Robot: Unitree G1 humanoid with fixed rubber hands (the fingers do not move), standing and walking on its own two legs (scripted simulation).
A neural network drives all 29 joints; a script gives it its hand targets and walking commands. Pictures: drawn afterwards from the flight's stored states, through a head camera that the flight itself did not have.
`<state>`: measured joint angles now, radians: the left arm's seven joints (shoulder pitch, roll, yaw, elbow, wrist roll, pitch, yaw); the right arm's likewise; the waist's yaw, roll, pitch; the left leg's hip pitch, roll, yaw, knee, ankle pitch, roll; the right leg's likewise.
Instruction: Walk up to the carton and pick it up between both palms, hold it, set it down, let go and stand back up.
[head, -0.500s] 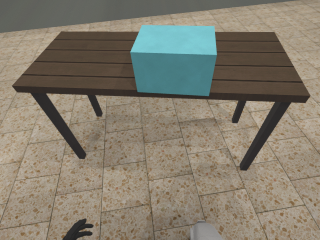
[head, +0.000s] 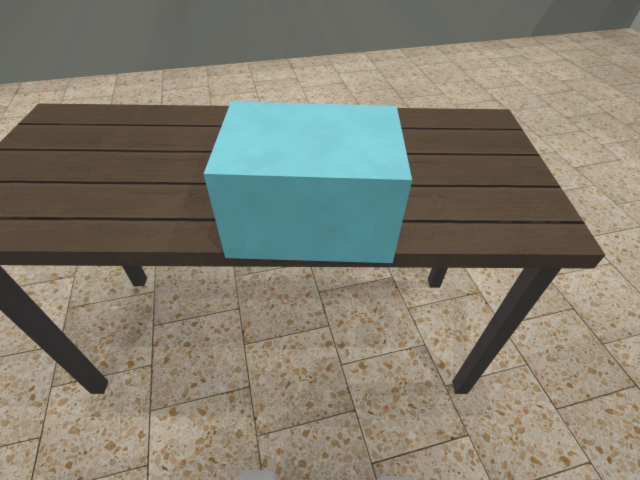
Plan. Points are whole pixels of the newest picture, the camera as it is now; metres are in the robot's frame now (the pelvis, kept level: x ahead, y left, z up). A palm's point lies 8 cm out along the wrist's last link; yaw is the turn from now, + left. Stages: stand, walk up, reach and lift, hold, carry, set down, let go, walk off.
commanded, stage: walk up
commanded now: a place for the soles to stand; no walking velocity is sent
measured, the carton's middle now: (311, 181) +0.56 +0.07 +0.06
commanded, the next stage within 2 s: none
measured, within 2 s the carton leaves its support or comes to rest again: neither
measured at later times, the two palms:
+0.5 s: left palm (194, 414) +0.22 +0.20 -0.08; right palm out of the picture +0.14 -0.27 -0.10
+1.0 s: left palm out of the picture +0.12 +0.23 -0.10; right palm out of the picture +0.14 -0.27 -0.10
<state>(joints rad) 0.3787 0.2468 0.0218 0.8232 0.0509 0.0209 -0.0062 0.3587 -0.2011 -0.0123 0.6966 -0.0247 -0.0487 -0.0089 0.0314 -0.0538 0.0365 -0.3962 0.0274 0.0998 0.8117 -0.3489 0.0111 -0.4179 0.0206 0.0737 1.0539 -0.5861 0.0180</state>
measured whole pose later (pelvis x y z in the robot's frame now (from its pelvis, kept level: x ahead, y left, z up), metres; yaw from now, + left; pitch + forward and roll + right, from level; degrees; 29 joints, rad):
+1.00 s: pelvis +0.08 -0.03 +0.03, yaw +4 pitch -2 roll -1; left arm 0.22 0.24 -0.04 0.99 0.02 0.00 0.01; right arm 0.28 -0.24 0.04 0.96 -0.01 -0.01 0.01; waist 0.00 0.02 0.04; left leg -0.20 0.06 -0.03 0.57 -0.37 -0.04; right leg -0.23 -0.03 -0.14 0.52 -0.25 -0.02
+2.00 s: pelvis +0.14 +0.10 +0.03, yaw -6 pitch -2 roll +2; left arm 0.25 0.25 -0.03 0.89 0.01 -0.01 0.03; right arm 0.16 -0.28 0.02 0.93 -0.01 0.05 0.00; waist 0.00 -0.01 0.05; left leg -0.21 0.06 0.26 0.59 -0.33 0.02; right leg -0.29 0.01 0.18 0.68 -0.36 0.03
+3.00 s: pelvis +0.14 +0.08 +0.03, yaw -14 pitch -2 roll +2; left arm 0.24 0.26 -0.04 0.91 -0.01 0.00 0.03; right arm 0.24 -0.28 0.03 0.96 -0.01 0.04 0.01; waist -0.01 -0.02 0.05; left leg -0.18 0.09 0.29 0.55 -0.32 -0.01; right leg -0.31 0.08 0.22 0.66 -0.30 -0.01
